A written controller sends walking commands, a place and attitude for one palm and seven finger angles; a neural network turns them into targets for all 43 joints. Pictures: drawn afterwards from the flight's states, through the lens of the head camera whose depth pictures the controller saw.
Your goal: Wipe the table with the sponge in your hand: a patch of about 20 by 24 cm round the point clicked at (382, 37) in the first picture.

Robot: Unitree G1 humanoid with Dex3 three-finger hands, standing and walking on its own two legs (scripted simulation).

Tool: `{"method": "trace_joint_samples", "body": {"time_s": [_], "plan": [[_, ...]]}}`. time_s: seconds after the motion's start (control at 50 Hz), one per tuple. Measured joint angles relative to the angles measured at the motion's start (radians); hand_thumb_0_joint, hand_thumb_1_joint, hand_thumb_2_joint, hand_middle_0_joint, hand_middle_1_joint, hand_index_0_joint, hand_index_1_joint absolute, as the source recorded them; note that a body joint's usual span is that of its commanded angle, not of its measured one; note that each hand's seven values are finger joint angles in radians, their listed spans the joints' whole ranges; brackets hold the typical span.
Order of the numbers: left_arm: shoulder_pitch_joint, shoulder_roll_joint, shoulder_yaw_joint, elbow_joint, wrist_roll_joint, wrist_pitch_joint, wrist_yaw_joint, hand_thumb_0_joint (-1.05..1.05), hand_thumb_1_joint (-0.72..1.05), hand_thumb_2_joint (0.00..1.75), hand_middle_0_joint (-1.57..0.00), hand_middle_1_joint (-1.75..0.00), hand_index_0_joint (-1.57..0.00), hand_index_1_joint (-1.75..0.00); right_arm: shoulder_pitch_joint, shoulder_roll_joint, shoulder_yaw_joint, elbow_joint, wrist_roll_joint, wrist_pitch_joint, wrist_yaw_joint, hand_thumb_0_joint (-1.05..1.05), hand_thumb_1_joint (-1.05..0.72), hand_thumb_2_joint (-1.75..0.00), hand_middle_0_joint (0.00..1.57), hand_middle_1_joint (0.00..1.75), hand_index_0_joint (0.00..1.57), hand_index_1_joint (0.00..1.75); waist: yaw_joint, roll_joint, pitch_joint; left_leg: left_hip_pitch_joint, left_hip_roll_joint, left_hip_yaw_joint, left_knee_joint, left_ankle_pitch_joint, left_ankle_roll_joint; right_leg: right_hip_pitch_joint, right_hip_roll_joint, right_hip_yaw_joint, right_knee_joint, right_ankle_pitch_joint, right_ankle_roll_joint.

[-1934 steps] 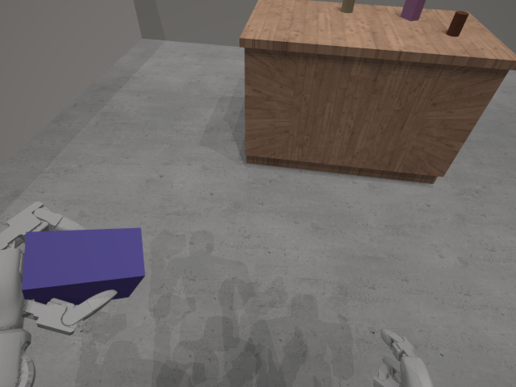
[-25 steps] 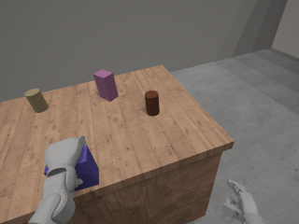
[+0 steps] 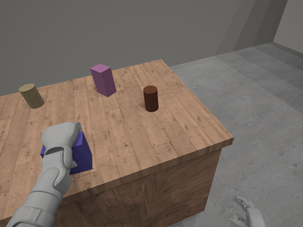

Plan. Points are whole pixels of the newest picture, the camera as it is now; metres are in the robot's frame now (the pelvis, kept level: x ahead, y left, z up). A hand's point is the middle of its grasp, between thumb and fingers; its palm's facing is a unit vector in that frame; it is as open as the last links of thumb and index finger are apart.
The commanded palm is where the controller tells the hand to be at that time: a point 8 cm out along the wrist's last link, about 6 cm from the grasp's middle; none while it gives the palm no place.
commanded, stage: wipe forward along the middle lane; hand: left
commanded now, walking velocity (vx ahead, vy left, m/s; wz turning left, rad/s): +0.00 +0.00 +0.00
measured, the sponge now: (71, 158) +0.29 +0.29 +0.03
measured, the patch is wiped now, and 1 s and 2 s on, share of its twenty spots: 1.00 1.00 1.00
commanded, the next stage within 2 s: slide back across to the first lane in 0.96 s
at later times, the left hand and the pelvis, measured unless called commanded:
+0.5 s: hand (69, 131) +0.36 +0.31 +0.07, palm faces -0.08 +0.00 -1.00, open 9.8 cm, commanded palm +0.34 +0.31 +0.11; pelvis +0.00 +0.01 +0.00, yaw +0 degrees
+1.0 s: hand (69, 120) +0.41 +0.34 +0.07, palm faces -0.10 +0.01 -1.00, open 9.8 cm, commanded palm +0.40 +0.33 +0.11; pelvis +0.01 +0.03 +0.00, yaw +0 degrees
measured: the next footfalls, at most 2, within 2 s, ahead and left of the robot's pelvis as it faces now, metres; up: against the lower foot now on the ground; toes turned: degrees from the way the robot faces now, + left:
none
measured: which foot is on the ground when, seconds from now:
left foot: down 0.00-1.00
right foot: down 0.00-1.00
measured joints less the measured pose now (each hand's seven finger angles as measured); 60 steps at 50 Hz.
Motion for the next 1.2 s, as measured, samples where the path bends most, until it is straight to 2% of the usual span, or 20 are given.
{"method": "trace_joint_samples", "body": {"time_s": [0.28,0.48,0.82,1.04,1.2], "plan": [[-0.152,0.046,0.043,0.206,-0.005,-0.071,0.017,0.01,-0.53,1.09,-0.77,-1.38,-0.8,-1.34,0.062,-0.009,-0.016,0.013,0.009,0.022,-0.002,0.01,-0.9,-0.9,0.2,0.3,0.2,0.3,-0.037,-0.005,-0.003,-0.07,0.001,-0.008,0.024,0.0,0.011,-0.066,0.004,-0.005,0.017,0.006,0.001],[-0.257,0.072,0.066,0.342,0.013,-0.11,0.029,0.01,-0.53,1.1,-0.77,-1.37,-0.81,-1.35,0.09,-0.004,-0.017,0.013,0.012,0.036,0.009,0.01,-0.9,-0.9,0.2,0.3,0.2,0.3,-0.057,-0.009,-0.012,-0.118,0.0,-0.008,0.043,-0.006,0.007,-0.109,0.003,-0.004,0.026,0.003,0.006],[-0.359,0.078,0.073,0.456,0.037,-0.126,0.045,0.01,-0.54,1.11,-0.78,-1.36,-0.81,-1.34,0.096,-0.004,-0.021,0.006,0.012,0.065,0.026,0.01,-0.9,-0.9,0.2,0.3,0.2,0.3,-0.071,-0.018,-0.027,-0.154,-0.008,0.001,0.055,-0.016,0.0,-0.133,-0.007,0.007,0.011,0.004,0.03],[-0.475,0.094,0.069,0.57,0.063,-0.118,0.06,0.01,-0.54,1.11,-0.77,-1.37,-0.81,-1.35,0.098,0.008,-0.015,0.002,0.008,0.065,0.034,0.01,-0.9,-0.9,0.2,0.3,0.2,0.3,-0.092,-0.032,-0.029,-0.197,-0.016,0.007,0.071,-0.018,0.006,-0.17,-0.015,0.012,0.014,0.007,0.044],[-0.467,0.114,0.109,0.565,0.067,-0.134,0.059,0.01,-0.53,1.11,-0.77,-1.38,-0.8,-1.36,0.134,0.01,-0.019,0.001,0.004,0.074,0.04,0.01,-0.9,-0.9,0.2,0.3,0.2,0.3,-0.105,-0.031,-0.031,-0.201,-0.015,0.022,0.071,-0.025,0.017,-0.172,-0.016,0.027,0.0,0.013,0.054]]}}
